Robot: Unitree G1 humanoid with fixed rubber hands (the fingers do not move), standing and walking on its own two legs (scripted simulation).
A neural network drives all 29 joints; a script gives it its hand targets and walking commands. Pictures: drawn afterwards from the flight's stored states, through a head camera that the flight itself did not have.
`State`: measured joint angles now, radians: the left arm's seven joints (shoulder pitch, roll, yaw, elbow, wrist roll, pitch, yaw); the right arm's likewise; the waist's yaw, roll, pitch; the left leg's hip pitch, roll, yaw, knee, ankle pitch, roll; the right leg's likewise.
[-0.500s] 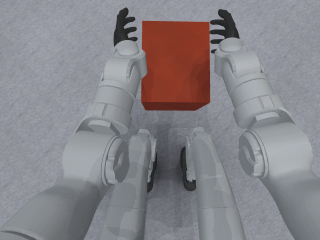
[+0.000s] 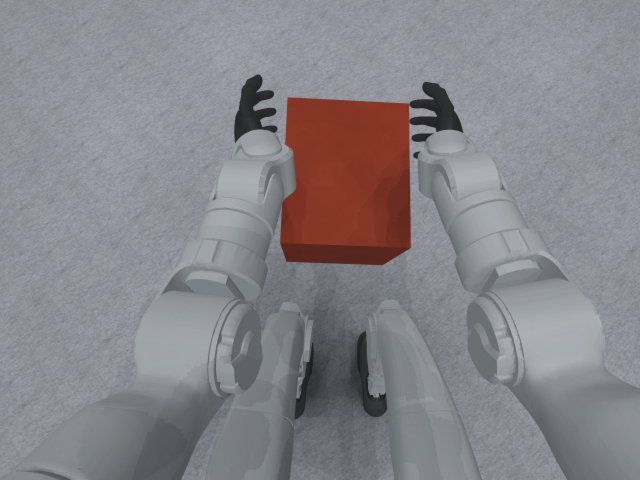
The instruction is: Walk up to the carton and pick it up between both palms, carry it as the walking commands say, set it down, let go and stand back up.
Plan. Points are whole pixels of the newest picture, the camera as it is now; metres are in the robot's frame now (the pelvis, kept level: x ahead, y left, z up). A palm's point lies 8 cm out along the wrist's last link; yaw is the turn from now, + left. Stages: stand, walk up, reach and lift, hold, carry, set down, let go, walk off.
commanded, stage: reach and lift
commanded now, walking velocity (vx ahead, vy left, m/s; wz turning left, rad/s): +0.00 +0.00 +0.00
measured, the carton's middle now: (340, 191) +0.46 -0.01 -0.09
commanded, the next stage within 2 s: none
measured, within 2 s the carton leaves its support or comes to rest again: neither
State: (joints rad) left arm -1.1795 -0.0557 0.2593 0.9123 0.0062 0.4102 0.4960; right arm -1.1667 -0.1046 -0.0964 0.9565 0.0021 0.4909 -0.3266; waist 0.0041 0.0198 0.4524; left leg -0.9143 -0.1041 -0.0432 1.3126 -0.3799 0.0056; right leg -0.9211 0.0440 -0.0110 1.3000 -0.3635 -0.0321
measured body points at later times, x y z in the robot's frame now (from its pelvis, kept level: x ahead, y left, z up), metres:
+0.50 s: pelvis +0.08 +0.00 +0.09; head +0.09 -0.01 +0.54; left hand +0.47 +0.10 +0.13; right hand +0.47 -0.14 +0.12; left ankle +0.16 +0.10 -0.60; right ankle +0.17 -0.10 -0.60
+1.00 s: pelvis +0.09 +0.00 +0.11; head +0.02 +0.00 +0.55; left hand +0.44 +0.10 +0.18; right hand +0.44 -0.14 +0.17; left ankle +0.16 +0.10 -0.60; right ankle +0.17 -0.10 -0.60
